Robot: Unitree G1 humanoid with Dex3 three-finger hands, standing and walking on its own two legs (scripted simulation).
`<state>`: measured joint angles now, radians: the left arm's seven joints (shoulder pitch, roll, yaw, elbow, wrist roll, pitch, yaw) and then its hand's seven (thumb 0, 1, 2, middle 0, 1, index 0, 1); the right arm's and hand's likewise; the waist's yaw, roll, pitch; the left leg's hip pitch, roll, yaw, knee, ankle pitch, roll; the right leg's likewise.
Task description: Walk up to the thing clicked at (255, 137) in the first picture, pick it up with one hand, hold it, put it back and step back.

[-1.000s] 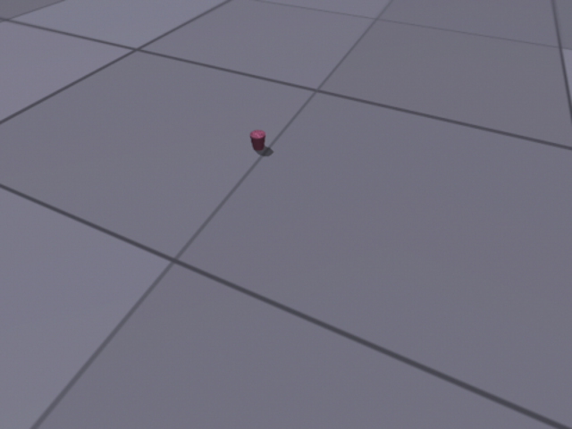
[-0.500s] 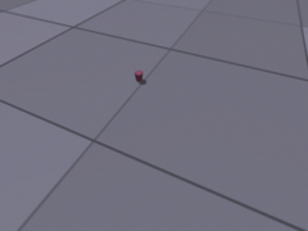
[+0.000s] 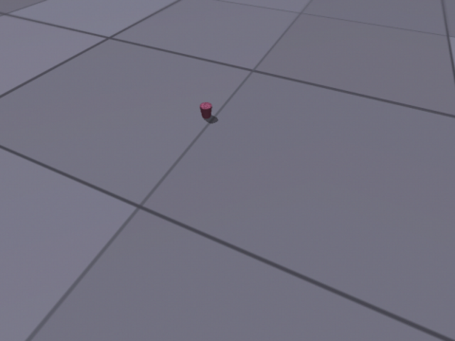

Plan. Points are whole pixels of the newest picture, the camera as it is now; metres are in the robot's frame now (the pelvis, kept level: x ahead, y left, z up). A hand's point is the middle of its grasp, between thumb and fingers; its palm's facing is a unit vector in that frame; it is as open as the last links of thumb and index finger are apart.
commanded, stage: stand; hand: left
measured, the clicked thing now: (206, 111) +1.78 +0.18 -0.74
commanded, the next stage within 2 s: walk up in 0.12 s
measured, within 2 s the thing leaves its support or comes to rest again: neither
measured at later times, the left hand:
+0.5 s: hand out of the picture +0.12 +0.39 -0.18, palm faces +0.34 -0.88 -0.34, open 7.4 cm
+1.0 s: hand (85, 300) +0.25 +0.31 -0.13, palm faces +0.62 -0.67 -0.41, open 7.4 cm
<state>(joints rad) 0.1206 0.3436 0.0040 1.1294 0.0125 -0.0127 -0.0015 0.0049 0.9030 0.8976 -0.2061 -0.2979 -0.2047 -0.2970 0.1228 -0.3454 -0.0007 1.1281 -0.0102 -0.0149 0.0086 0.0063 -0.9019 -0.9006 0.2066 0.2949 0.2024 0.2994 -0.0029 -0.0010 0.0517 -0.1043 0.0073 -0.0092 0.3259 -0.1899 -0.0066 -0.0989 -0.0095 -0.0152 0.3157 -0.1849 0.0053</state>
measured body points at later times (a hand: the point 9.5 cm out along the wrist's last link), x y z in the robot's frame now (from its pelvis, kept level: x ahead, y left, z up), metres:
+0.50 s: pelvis +0.09 +0.05 -0.04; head +0.05 +0.09 +0.40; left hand +0.10 +0.43 -0.15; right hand +0.28 -0.29 -0.08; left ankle +0.13 +0.18 -0.75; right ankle +0.03 -0.11 -0.70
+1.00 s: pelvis +0.37 +0.01 -0.03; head +0.37 +0.00 +0.42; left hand +0.22 +0.34 -0.10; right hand +0.68 -0.23 -0.12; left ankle +0.19 +0.11 -0.68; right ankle +0.49 -0.07 -0.75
